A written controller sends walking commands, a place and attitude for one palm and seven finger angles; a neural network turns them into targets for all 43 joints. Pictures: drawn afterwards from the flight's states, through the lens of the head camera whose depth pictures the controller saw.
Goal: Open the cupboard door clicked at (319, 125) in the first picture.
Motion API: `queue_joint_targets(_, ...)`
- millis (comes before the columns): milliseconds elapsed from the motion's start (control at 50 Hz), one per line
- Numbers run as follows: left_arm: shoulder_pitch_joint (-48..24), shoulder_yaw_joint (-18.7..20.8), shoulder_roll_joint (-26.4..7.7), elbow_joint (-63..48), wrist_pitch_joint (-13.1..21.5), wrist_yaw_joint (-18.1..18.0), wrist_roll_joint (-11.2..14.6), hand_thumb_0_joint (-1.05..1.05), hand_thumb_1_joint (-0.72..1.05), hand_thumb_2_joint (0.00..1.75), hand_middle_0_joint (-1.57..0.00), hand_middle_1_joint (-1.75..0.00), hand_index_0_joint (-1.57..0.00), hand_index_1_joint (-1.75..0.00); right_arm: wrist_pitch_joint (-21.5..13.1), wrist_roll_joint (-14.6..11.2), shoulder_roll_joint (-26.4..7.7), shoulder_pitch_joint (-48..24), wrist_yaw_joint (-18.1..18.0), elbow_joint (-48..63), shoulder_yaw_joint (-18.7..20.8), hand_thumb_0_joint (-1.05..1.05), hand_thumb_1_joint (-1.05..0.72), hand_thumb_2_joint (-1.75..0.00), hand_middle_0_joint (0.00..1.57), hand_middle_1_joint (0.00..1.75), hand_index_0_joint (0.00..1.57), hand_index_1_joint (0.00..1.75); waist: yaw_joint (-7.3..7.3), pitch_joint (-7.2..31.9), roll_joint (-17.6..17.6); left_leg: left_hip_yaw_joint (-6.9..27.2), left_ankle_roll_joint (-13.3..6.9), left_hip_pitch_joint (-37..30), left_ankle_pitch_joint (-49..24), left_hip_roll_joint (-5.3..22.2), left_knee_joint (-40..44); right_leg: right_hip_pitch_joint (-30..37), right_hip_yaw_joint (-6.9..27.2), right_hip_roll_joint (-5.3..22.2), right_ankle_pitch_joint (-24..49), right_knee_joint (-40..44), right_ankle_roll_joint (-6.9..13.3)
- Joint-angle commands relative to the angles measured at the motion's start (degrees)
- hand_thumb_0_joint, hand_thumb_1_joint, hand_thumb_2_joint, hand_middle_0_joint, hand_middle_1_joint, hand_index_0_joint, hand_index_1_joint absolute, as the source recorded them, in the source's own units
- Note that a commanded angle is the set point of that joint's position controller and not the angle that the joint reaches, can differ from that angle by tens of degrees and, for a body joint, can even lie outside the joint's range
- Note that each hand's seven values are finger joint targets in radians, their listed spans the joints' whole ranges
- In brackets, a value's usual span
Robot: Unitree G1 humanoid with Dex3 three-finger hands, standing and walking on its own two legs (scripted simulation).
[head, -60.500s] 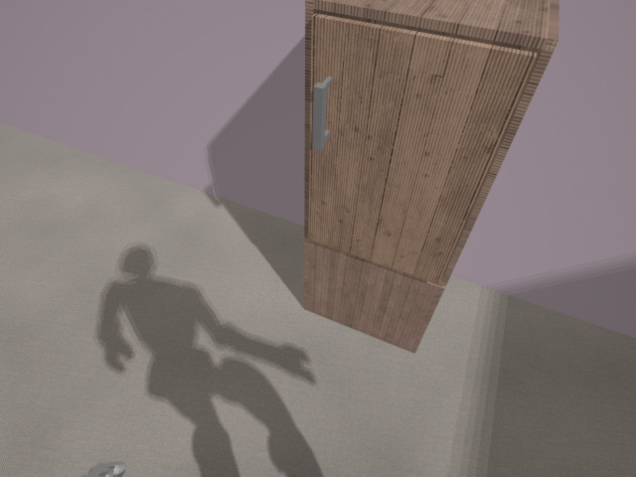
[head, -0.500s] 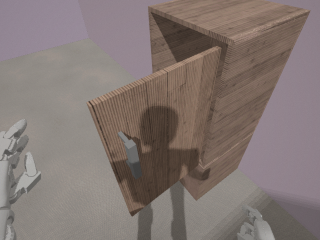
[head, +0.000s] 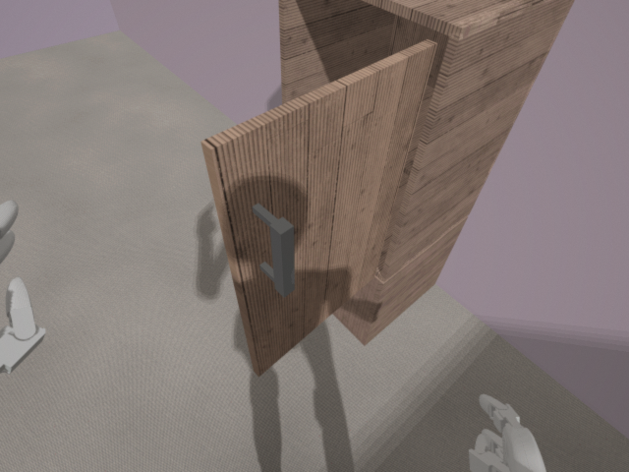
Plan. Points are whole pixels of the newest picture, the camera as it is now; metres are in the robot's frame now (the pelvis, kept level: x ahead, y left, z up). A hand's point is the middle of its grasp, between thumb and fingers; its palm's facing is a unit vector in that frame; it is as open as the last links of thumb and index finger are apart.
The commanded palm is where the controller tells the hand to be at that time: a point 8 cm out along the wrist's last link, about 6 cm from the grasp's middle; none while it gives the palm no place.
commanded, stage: step back with the hand held close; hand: left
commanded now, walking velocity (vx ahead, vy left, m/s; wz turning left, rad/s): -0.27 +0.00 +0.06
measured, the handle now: (273, 251) +0.37 +0.08 +0.08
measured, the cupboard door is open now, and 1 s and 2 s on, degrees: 93 93 93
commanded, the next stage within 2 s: stop stepping back and stand still in 0.50 s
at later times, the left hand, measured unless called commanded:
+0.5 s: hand out of the picture +0.12 +0.29 +0.18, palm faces +0.41 -0.80 -0.44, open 7.4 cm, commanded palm +0.05 +0.32 +0.18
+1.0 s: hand out of the picture +0.03 +0.27 +0.16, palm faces +0.46 -0.81 -0.36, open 7.4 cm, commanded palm -0.04 +0.31 +0.18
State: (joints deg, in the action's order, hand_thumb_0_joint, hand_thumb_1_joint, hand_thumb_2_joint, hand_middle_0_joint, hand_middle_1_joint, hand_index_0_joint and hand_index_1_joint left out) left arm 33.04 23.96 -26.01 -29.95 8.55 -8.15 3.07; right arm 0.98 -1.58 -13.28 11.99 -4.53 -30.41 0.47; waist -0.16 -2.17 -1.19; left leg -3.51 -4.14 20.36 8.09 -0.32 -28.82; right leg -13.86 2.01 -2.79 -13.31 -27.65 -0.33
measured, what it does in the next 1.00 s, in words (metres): walks backwards: right foot, then left foot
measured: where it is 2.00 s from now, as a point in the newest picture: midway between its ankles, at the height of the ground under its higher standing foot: outside the picture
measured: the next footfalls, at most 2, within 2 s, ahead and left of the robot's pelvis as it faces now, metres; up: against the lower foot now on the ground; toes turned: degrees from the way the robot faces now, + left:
right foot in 0.10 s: -0.03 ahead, -0.11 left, +0.00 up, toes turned +5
left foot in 0.30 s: +0.05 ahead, +0.09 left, +0.00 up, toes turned +1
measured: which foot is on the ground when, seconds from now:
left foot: down 0.00-0.20, up 0.22-0.28, down 0.30-0.70, up 0.72-0.88, down 0.90-1.00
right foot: up 0.00-0.08, down 0.10-0.34, up 0.36-0.68, down 0.70-1.00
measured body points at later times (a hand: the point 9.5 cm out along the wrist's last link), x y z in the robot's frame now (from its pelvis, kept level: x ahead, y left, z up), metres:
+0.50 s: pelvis -0.10 +0.02 +0.00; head -0.07 +0.05 +0.45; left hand +0.09 +0.33 +0.20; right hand +0.09 -0.20 -0.06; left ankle +0.01 +0.09 -0.73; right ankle -0.15 -0.11 -0.68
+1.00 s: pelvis -0.19 +0.01 -0.01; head -0.21 +0.02 +0.44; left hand -0.01 +0.31 +0.18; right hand -0.06 -0.25 -0.09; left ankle -0.16 +0.12 -0.73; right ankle -0.26 -0.08 -0.72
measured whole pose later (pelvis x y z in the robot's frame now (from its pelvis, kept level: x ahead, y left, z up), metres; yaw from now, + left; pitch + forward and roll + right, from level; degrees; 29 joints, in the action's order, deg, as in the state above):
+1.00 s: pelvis -0.19 +0.01 -0.01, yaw -1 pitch -2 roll +1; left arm 25.5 22.4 -21.3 -22.2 8.4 -9.9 2.8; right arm -5.2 -0.5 -13.5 15.0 -4.2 -38.7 0.6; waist -0.7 1.6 1.8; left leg -2.9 -2.0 15.3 14.7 -1.8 -31.9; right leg -10.2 -0.8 -0.5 -23.0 -39.9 -0.3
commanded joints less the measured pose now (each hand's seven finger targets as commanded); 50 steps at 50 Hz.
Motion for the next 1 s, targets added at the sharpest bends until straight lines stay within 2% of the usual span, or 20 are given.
queue_joint_targets(0, -1.61, 8.09, -7.03, -10.16, 4.37, -1.42, -1.35, 0.00, 0.90, 0.90, -0.20, -0.30, -0.20, -0.30, -4.97, 0.77, -7.83, -5.74, -0.45, 8.85, 2.89, 0.00, -0.90, -0.90, 0.20, 0.30, 0.20, 0.30, 1.24, 4.80, -12.38, 16.47, -1.86, 18.87, 33.64, 13.52, 21.98, 15.55, -2.24, -1.52, -3.15, -11.29, 0.09)
queue_joint_targets(80, -2.78, 7.78, -7.18, -8.76, 4.30, -1.27, -1.08, 0.00, 0.90, 0.90, -0.20, -0.30, -0.20, -0.30, -6.24, 0.96, -7.43, -4.99, -0.09, 7.56, 3.22, 0.00, -0.90, -0.90, 0.20, 0.30, 0.20, 0.30, 0.80, 4.21, -4.73, 14.23, -0.55, 15.38, 30.55, 11.30, 17.01, 10.27, -0.65, -0.39, -8.34, -4.22, 1.57)
queue_joint_targets(120, -3.20, 5.70, -6.62, -9.47, 4.49, -1.25, -0.37, 0.00, 0.90, 0.90, -0.20, -0.30, -0.20, -0.30, -6.60, 1.00, -6.37, -5.01, 0.46, 6.56, 2.98, 0.00, -0.90, -0.90, 0.20, 0.30, 0.20, 0.30, 0.00, 3.87, 1.01, 9.03, 2.91, 2.19, 20.92, 5.28, 7.48, -3.86, 6.07, 4.26, -14.41, 8.57, 4.27)
queue_joint_targets(180, -7.89, 3.86, -7.05, -12.50, 5.72, -2.01, 0.17, 0.00, 0.90, 0.90, -0.20, -0.30, -0.20, -0.30, -7.00, 0.60, -6.08, -3.58, 1.07, 3.43, 3.44, 0.00, -0.90, -0.90, 0.20, 0.30, 0.20, 0.30, -0.80, 9.90, 9.90, 4.87, 4.51, -15.22, 7.64, 0.09, -14.71, -15.71, 14.03, 14.90, 1.18, 13.46, 8.63)
queue_joint_targets(240, -8.07, 5.70, -9.47, -13.74, 5.30, -2.19, -0.51, 0.00, 0.90, 0.90, -0.20, -0.30, -0.20, -0.30, -7.02, 1.14, -5.46, -4.57, 0.15, 4.28, 2.43, 0.00, -0.90, -0.90, 0.20, 0.30, 0.20, 0.30, -1.18, 8.06, 6.29, 6.03, 3.71, -9.90, 4.19, 1.71, -7.69, -8.83, 8.83, 13.60, 17.47, 5.95, 6.29)
queue_joint_targets(300, -10.48, 7.57, -10.59, -14.96, 5.08, -2.37, -0.40, 0.00, 0.90, 0.90, -0.20, -0.30, -0.20, -0.30, -7.03, 1.50, -6.82, -6.43, -0.98, 4.40, 1.90, 0.00, -0.90, -0.90, 0.20, 0.30, 0.20, 0.30, 0.74, 8.07, -11.00, 14.84, 0.91, -8.77, -25.26, 11.24, 7.69, -2.91, 0.00, 0.76, 5.22, -7.46, -0.19)
queue_joint_targets(340, -6.50, 8.21, -9.85, -12.06, 5.65, -2.00, 0.08, 0.00, 0.90, 0.90, -0.20, -0.30, -0.20, -0.30, -8.09, 2.70, -5.88, -4.75, -0.03, 3.97, 2.35, 0.00, -0.90, -0.90, 0.20, 0.30, 0.20, 0.30, 0.90, 11.48, -15.52, 21.19, -1.80, -6.35, -16.96, 16.78, 14.34, -1.44, 0.99, -1.62, -16.85, -19.50, 0.37)
queue_joint_targets(360, -5.71, 8.70, -9.50, -12.19, 5.54, -1.95, -0.08, 0.00, 0.90, 0.90, -0.20, -0.30, -0.20, -0.30, -8.36, 3.36, -6.14, -4.91, 0.33, 3.62, 2.53, 0.00, -0.90, -0.90, 0.20, 0.30, 0.20, 0.30, 0.96, 11.17, -14.38, 22.83, -3.05, -0.17, -4.52, 18.65, 17.23, 1.59, 2.21, -1.89, -17.75, -26.08, 0.46)
queue_joint_targets(400, -3.82, 7.05, -7.07, -11.96, 5.46, -1.89, 0.47, 0.00, 0.90, 0.90, -0.20, -0.30, -0.20, -0.30, -8.69, 2.94, -5.64, -4.13, 0.96, 3.28, 2.79, 0.00, -0.90, -0.90, 0.20, 0.30, 0.20, 0.30, 0.60, 9.80, -9.10, 20.68, -4.20, -1.40, -0.91, 17.66, 16.84, -1.89, 2.22, -1.48, -15.58, -25.92, 0.55)
queue_joint_targets(500, 0.85, 5.61, -6.51, -14.25, 3.46, -1.86, 1.18, 0.00, 0.90, 0.90, -0.20, -0.30, -0.20, -0.30, -8.43, 2.03, -5.67, -6.14, 1.80, 4.40, 2.54, 0.00, -0.90, -0.90, 0.20, 0.30, 0.20, 0.30, 0.36, 10.98, -10.21, 14.81, -0.48, -2.03, 15.78, 13.33, 23.38, 0.63, -4.01, -2.89, -15.17, -18.68, 0.55)
queue_joint_targets(600, 0.74, 6.75, -8.42, -15.05, 3.69, -2.06, 1.96, 0.00, 0.90, 0.90, -0.20, -0.30, -0.20, -0.30, -8.49, 2.61, -5.32, -4.97, 1.64, 3.57, 2.04, 0.00, -0.90, -0.90, 0.20, 0.30, 0.20, 0.30, 0.65, 12.44, -13.47, 9.80, 4.84, -3.11, 15.56, 8.80, 23.39, 9.40, -7.30, -3.69, -13.39, 2.59, 2.42)
queue_joint_targets(620, 1.52, 7.58, -9.59, -14.87, 3.81, -1.88, 2.02, 0.00, 0.90, 0.90, -0.20, -0.30, -0.20, -0.30, -8.09, 2.32, -5.11, -4.48, 1.71, 3.61, 2.08, 0.00, -0.90, -0.90, 0.20, 0.30, 0.20, 0.30, 0.62, 12.62, -11.50, 6.69, 6.72, -4.65, 13.71, 6.38, 19.78, 9.96, -7.17, -2.78, -11.17, 10.00, 2.91)
queue_joint_targets(660, 1.10, 9.10, -11.99, -14.62, 4.42, -1.84, 1.82, 0.00, 0.90, 0.90, -0.20, -0.30, -0.20, -0.30, -6.69, 1.86, -4.69, -4.31, 1.72, 2.88, 1.97, 0.00, -0.90, -0.90, 0.20, 0.30, 0.20, 0.30, 0.28, 9.11, 3.47, 1.98, 6.82, -13.33, 8.52, 0.17, -5.99, -8.42, 4.77, 10.89, -9.86, 20.93, 5.80)
queue_joint_targets(680, -0.05, 11.06, -13.72, -15.42, 4.52, -2.46, 2.31, 0.00, 0.90, 0.90, -0.20, -0.30, -0.20, -0.30, -6.50, 2.22, -5.16, -5.72, 1.52, 2.07, 1.97, 0.00, -0.90, -0.90, 0.20, 0.30, 0.20, 0.30, 1.23, 8.55, 6.84, 3.87, 6.41, -10.68, 10.04, -1.86, -20.00, -14.19, 12.29, 19.59, -8.26, 22.94, 8.56)
queue_joint_targets(700, -1.17, 11.36, -13.91, -14.93, 4.63, -2.84, 2.35, 0.00, 0.90, 0.90, -0.20, -0.30, -0.20, -0.30, -6.82, 2.69, -5.44, -6.06, 1.21, 2.22, 1.53, 0.00, -0.90, -0.90, 0.20, 0.30, 0.20, 0.30, 0.80, 7.19, 4.39, 5.74, 6.11, -3.16, 12.31, -0.92, -26.40, -10.82, 11.57, 22.54, 1.78, 19.55, 10.39)
queue_joint_targets(760, -2.71, 7.78, -9.04, -8.12, 2.99, -1.70, 0.68, 0.00, 0.90, 0.90, -0.20, -0.30, -0.20, -0.30, -7.40, 0.51, -5.03, -5.41, 0.70, 2.56, 1.54, 0.00, -0.90, -0.90, 0.20, 0.30, 0.20, 0.30, -0.61, 4.38, 7.16, 4.98, 4.78, 8.62, 8.55, 1.65, -22.34, 3.49, 5.45, 16.90, 25.81, 8.90, 5.74)
queue_joint_targets(820, -9.97, 5.17, -7.59, -4.38, 3.81, -2.08, -0.38, 0.00, 0.90, 0.90, -0.20, -0.30, -0.20, -0.30, -8.63, 0.75, -4.86, -5.46, -0.62, 1.70, 1.03, 0.00, -0.90, -0.90, 0.20, 0.30, 0.20, 0.30, 0.06, 1.75, 4.42, 0.73, 2.79, 2.08, 7.94, 0.74, -7.13, 6.02, 5.04, 15.59, 28.97, 6.30, 5.51)
queue_joint_targets(880, -12.18, 3.10, -6.72, -3.99, 4.39, -2.12, -0.46, 0.00, 0.90, 0.90, -0.20, -0.30, -0.20, -0.30, -9.94, 0.85, -6.73, -3.61, -0.83, 1.18, 2.26, 0.00, -0.90, -0.90, 0.20, 0.30, 0.20, 0.30, -0.69, 5.77, 0.47, 3.53, -0.15, -14.15, -6.42, 2.32, 4.17, 2.98, 0.61, 10.02, 28.75, -5.06, -0.53)
queue_joint_targets(940, -10.33, 5.08, -8.48, -7.38, 5.08, -2.45, -1.16, 0.00, 0.90, 0.90, -0.20, -0.30, -0.20, -0.30, -9.95, 1.39, -6.01, -1.51, 0.33, 2.15, 1.91, 0.00, -0.90, -0.90, 0.20, 0.30, 0.20, 0.30, -0.60, 8.27, -8.88, 21.50, -7.60, -22.09, -27.00, 13.67, 3.99, -10.84, -1.88, 2.20, -5.01, -15.55, -2.43)
queue_joint_targets(980, -8.94, 6.42, -9.98, -10.28, 4.88, -1.60, -1.02, 0.00, 0.90, 0.90, -0.20, -0.30, -0.20, -0.30, -10.88, 1.84, -5.81, -4.00, 0.80, 1.63, 1.97, 0.00, -0.90, -0.90, 0.20, 0.30, 0.20, 0.30, 0.05, 4.10, -6.83, 22.70, -5.65, -6.65, -3.79, 14.35, 13.57, -2.54, -1.04, 2.55, -16.50, -16.70, -0.39)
